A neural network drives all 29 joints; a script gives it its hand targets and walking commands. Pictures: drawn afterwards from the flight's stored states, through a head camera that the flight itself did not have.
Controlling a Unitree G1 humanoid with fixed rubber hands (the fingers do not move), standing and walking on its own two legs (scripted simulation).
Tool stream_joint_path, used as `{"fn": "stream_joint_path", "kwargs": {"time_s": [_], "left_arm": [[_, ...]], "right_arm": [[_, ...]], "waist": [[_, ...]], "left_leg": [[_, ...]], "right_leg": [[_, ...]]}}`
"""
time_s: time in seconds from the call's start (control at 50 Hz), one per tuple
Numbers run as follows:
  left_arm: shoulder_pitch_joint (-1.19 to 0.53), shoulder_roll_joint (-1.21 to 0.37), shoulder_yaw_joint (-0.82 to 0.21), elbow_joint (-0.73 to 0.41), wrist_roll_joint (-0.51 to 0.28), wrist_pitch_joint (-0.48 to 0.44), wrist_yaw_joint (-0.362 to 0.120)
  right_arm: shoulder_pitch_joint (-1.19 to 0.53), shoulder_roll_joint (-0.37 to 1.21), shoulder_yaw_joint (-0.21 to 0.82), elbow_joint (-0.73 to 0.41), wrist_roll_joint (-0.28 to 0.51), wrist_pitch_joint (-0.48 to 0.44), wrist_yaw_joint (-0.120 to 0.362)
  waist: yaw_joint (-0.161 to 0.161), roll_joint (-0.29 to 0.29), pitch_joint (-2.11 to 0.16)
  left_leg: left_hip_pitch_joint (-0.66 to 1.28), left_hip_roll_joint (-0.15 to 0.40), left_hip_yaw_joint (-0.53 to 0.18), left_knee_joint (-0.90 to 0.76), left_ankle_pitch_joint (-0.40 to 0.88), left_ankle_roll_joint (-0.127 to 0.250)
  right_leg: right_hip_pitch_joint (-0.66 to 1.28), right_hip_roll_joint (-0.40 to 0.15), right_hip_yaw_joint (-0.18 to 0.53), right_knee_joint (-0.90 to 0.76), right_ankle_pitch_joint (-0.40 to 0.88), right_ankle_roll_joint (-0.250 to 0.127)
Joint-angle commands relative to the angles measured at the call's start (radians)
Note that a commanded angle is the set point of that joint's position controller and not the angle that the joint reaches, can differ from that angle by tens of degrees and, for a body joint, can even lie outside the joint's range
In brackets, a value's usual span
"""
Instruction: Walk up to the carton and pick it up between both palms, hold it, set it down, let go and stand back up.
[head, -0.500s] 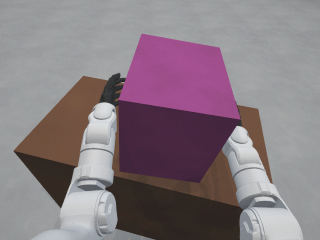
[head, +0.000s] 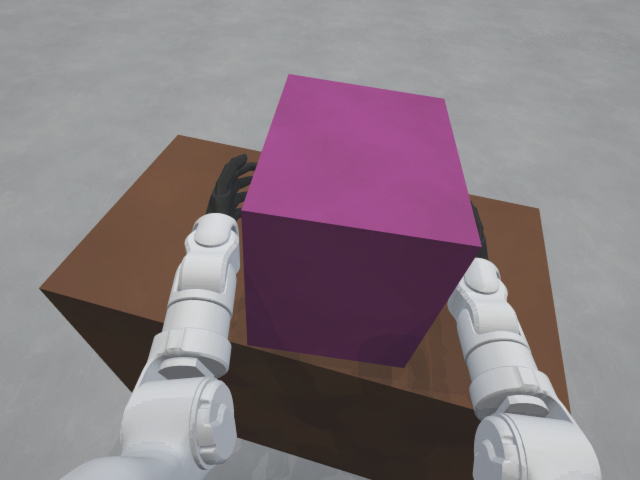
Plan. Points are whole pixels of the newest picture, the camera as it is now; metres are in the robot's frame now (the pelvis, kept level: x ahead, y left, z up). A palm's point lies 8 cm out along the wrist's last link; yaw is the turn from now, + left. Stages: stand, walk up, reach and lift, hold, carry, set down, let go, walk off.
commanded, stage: set down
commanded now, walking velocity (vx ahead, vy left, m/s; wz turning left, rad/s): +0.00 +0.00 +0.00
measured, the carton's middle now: (346, 221) +0.45 +0.00 +0.07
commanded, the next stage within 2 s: none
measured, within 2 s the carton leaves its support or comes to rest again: rests again in 1.02 s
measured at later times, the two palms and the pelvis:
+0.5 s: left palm (227, 232) +0.39 +0.16 +0.09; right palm (465, 270) +0.37 -0.16 +0.07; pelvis +0.00 +0.00 +0.00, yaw -1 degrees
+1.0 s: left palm (230, 244) +0.40 +0.16 +0.06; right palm (460, 281) +0.37 -0.16 +0.04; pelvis +0.00 +0.00 +0.00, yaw -1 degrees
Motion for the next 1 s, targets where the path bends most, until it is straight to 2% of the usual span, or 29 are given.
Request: {"fn": "stream_joint_path", "kwargs": {"time_s": [0.0, 0.04, 0.06, 0.08, 0.14, 0.16, 0.18, 0.2, 0.26, 0.28, 0.3, 0.36, 0.4, 0.42, 0.46, 0.52, 0.56, 0.6, 0.62, 0.64, 0.66, 0.72, 0.76, 0.78, 0.8, 0.86, 0.88, 0.9, 0.98], "left_arm": [[-0.496, -0.572, -0.354, -0.028, -0.062, -0.052, -0.141], [-0.48, -0.579, -0.345, -0.026, -0.061, -0.065, -0.143], [-0.48, -0.587, -0.347, -0.005, -0.063, -0.068, -0.143], [-0.479, -0.572, -0.349, -0.022, -0.061, -0.073, -0.142], [-0.495, -0.569, -0.342, -0.009, -0.054, -0.083, -0.138], [-0.469, -0.579, -0.344, -0.009, -0.059, -0.088, -0.137], [-0.489, -0.576, -0.361, -0.018, -0.067, -0.091, -0.133], [-0.494, -0.581, -0.368, -0.024, -0.073, -0.1, -0.132], [-0.498, -0.594, -0.365, -0.007, -0.075, -0.116, -0.125], [-0.485, -0.608, -0.353, -0.003, -0.056, -0.118, -0.126], [-0.472, -0.58, -0.337, 0.025, -0.052, -0.12, -0.13], [-0.479, -0.575, -0.305, 0.042, -0.036, -0.126, -0.14], [-0.467, -0.566, -0.281, 0.058, -0.027, -0.13, -0.145], [-0.46, -0.562, -0.281, 0.095, -0.028, -0.132, -0.147], [-0.489, -0.551, -0.263, 0.063, -0.015, -0.15, -0.149], [-0.504, -0.545, -0.246, 0.082, -0.003, -0.18, -0.145], [-0.502, -0.549, -0.254, 0.073, 0.005, -0.192, -0.14], [-0.509, -0.556, -0.245, 0.065, 0.003, -0.207, -0.137], [-0.519, -0.552, -0.25, 0.07, 0.001, -0.213, -0.133], [-0.499, -0.558, -0.252, 0.071, -0.001, -0.224, -0.132], [-0.486, -0.559, -0.246, 0.088, 0.009, -0.226, -0.133], [-0.474, -0.544, -0.25, 0.109, 0.012, -0.25, -0.131], [-0.475, -0.556, -0.239, 0.112, 0.027, -0.268, -0.127], [-0.461, -0.551, -0.233, 0.11, 0.026, -0.272, -0.125], [-0.464, -0.555, -0.231, 0.115, 0.026, -0.276, -0.126], [-0.419, -0.546, -0.232, 0.113, 0.035, -0.281, -0.124], [-0.405, -0.537, -0.229, 0.113, 0.044, -0.285, -0.124], [-0.405, -0.528, -0.237, 0.099, 0.041, -0.291, -0.121], [-0.385, -0.525, -0.241, 0.102, 0.049, -0.316, -0.112]], "right_arm": [[-0.846, 0.496, 0.333, -0.315, -0.003, -0.159, 0.124], [-0.842, 0.496, 0.341, -0.322, -0.005, -0.167, 0.125], [-0.861, 0.51, 0.349, -0.335, -0.01, -0.167, 0.125], [-0.828, 0.509, 0.342, -0.314, -0.005, -0.168, 0.126], [-0.817, 0.506, 0.329, -0.289, -0.018, -0.178, 0.123], [-0.818, 0.507, 0.337, -0.305, -0.011, -0.182, 0.125], [-0.813, 0.506, 0.333, -0.31, -0.018, -0.19, 0.126], [-0.812, 0.501, 0.34, -0.296, -0.007, -0.19, 0.128], [-0.843, 0.52, 0.329, -0.318, -0.019, -0.192, 0.136], [-0.827, 0.515, 0.325, -0.323, -0.033, -0.195, 0.136], [-0.816, 0.51, 0.327, -0.296, -0.038, -0.191, 0.138], [-0.803, 0.538, 0.292, -0.28, -0.058, -0.188, 0.142], [-0.806, 0.531, 0.288, -0.259, -0.066, -0.191, 0.149], [-0.81, 0.53, 0.279, -0.267, -0.074, -0.197, 0.147], [-0.783, 0.538, 0.264, -0.254, -0.095, -0.21, 0.146], [-0.782, 0.552, 0.226, -0.221, -0.138, -0.228, 0.15], [-0.742, 0.557, 0.208, -0.189, -0.151, -0.244, 0.151], [-0.75, 0.552, 0.204, -0.199, -0.155, -0.257, 0.155], [-0.734, 0.545, 0.194, -0.185, -0.164, -0.264, 0.155], [-0.719, 0.543, 0.196, -0.19, -0.164, -0.274, 0.153], [-0.724, 0.544, 0.191, -0.189, -0.175, -0.279, 0.154], [-0.699, 0.544, 0.196, -0.188, -0.195, -0.298, 0.154], [-0.731, 0.549, 0.197, -0.177, -0.198, -0.309, 0.159], [-0.689, 0.547, 0.197, -0.149, -0.194, -0.315, 0.16], [-0.682, 0.542, 0.197, -0.145, -0.197, -0.316, 0.162], [-0.641, 0.538, 0.211, -0.132, -0.183, -0.326, 0.162], [-0.622, 0.526, 0.209, -0.112, -0.188, -0.328, 0.16], [-0.594, 0.525, 0.204, -0.121, -0.193, -0.34, 0.156], [-0.587, 0.528, 0.208, -0.105, -0.176, -0.356, 0.154]], "waist": [[-0.015, 0.047, -0.529], [0.003, 0.035, -0.544], [-0.012, 0.023, -0.535], [0.002, 0.042, -0.553], [-0.005, 0.048, -0.55], [0.005, 0.044, -0.557], [-0.012, 0.057, -0.582], [-0.004, 0.066, -0.584], [-0.003, 0.041, -0.583], [0.001, 0.053, -0.584], [0.019, 0.027, -0.556], [0.018, 0.019, -0.507], [0.041, 0.019, -0.483], [0.036, 0.011, -0.488], [0.039, 0.026, -0.513], [0.026, 0.032, -0.499], [0.012, 0.058, -0.52], [0.025, 0.06, -0.533], [0.01, 0.059, -0.538], [0.021, 0.061, -0.539], [0.014, 0.053, -0.543], [0.026, 0.031, -0.543], [0.019, 0.043, -0.539], [0.028, 0.034, -0.526], [0.016, 0.023, -0.512], [0.029, 0.041, -0.513], [0.015, 0.04, -0.504], [0.022, 0.037, -0.528], [0.024, 0.057, -0.499]], "left_leg": [[0.081, -0.054, 0.071, 0.015, 0.478, -0.066], [0.062, -0.056, 0.078, 0.021, 0.496, -0.064], [0.059, -0.055, 0.073, 0.018, 0.489, -0.063], [0.046, -0.053, 0.074, 0.023, 0.528, -0.061], [0.05, -0.052, 0.078, 0.024, 0.538, -0.07], [0.067, -0.049, 0.075, 0.027, 0.568, -0.073], [0.085, -0.052, 0.072, 0.04, 0.591, -0.075], [0.091, -0.043, 0.066, 0.039, 0.602, -0.081], [0.094, -0.046, 0.073, 0.044, 0.578, -0.075], [0.079, -0.048, 0.073, 0.035, 0.541, -0.079], [0.055, -0.043, 0.078, 0.02, 0.514, -0.071], [0.004, -0.047, 0.088, -0.016, 0.417, -0.055], [-0.005, -0.048, 0.101, -0.02, 0.401, -0.047], [0.001, -0.046, 0.099, -0.022, 0.4, -0.045], [-0.022, -0.047, 0.108, -0.027, 0.384, -0.043], [-0.033, -0.044, 0.112, -0.033, 0.36, -0.049], [-0.022, -0.047, 0.117, -0.025, 0.39, -0.055], [-0.022, -0.04, 0.117, -0.021, 0.4, -0.059], [-0.009, -0.042, 0.121, -0.025, 0.402, -0.06], [0.006, -0.038, 0.12, -0.017, 0.426, -0.059], [-0.003, -0.037, 0.123, -0.019, 0.406, -0.061], [-0.028, -0.035, 0.121, -0.025, 0.395, -0.055], [-0.021, -0.037, 0.12, -0.014, 0.4, -0.058], [-0.034, -0.035, 0.124, -0.016, 0.412, -0.058], [-0.024, -0.032, 0.121, -0.024, 0.406, -0.056], [-0.005, -0.033, 0.122, -0.016, 0.444, -0.055], [-0.019, -0.033, 0.118, -0.017, 0.458, -0.058], [-0.018, -0.031, 0.122, -0.013, 0.48, -0.063], [-0.026, -0.029, 0.119, 0.0, 0.486, -0.066]], "right_leg": [[0.237, 0.048, -0.017, 0.05, 0.324, 0.023], [0.263, 0.045, -0.016, 0.067, 0.353, 0.025], [0.259, 0.046, -0.019, 0.066, 0.373, 0.027], [0.285, 0.045, -0.016, 0.077, 0.399, 0.025], [0.281, 0.045, -0.013, 0.073, 0.4, 0.019], [0.277, 0.05, -0.011, 0.073, 0.409, 0.02], [0.259, 0.054, -0.017, 0.075, 0.412, 0.02], [0.244, 0.052, -0.016, 0.07, 0.395, 0.023], [0.214, 0.051, -0.014, 0.058, 0.358, 0.02], [0.222, 0.046, -0.016, 0.053, 0.342, 0.019], [0.247, 0.045, -0.014, 0.061, 0.339, 0.02], [0.266, 0.037, -0.005, 0.053, 0.285, 0.026], [0.269, 0.037, -0.005, 0.052, 0.269, 0.026], [0.271, 0.032, 0.0, 0.051, 0.29, 0.027], [0.289, 0.032, -0.003, 0.055, 0.292, 0.028], [0.263, 0.031, -0.01, 0.049, 0.259, 0.023], [0.267, 0.033, -0.002, 0.049, 0.279, 0.016], [0.27, 0.029, -0.01, 0.052, 0.287, 0.02], [0.259, 0.035, -0.016, 0.05, 0.271, 0.022], [0.251, 0.035, -0.017, 0.05, 0.287, 0.021], [0.248, 0.036, -0.016, 0.046, 0.274, 0.018], [0.262, 0.033, -0.021, 0.052, 0.28, 0.02], [0.239, 0.031, -0.012, 0.054, 0.277, 0.021], [0.249, 0.035, -0.009, 0.056, 0.302, 0.017], [0.237, 0.039, -0.016, 0.052, 0.287, 0.016], [0.257, 0.041, -0.011, 0.055, 0.326, 0.018], [0.261, 0.039, -0.009, 0.055, 0.336, 0.016], [0.265, 0.04, -0.006, 0.055, 0.37, 0.018], [0.237, 0.038, -0.002, 0.056, 0.344, 0.008]]}}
